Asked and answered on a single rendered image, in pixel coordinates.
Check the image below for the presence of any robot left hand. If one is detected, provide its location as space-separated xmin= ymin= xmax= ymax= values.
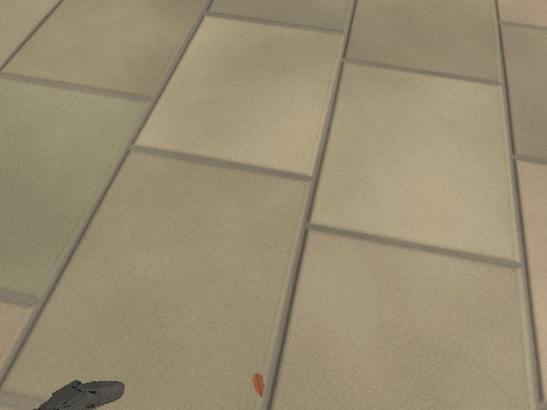
xmin=33 ymin=380 xmax=125 ymax=410

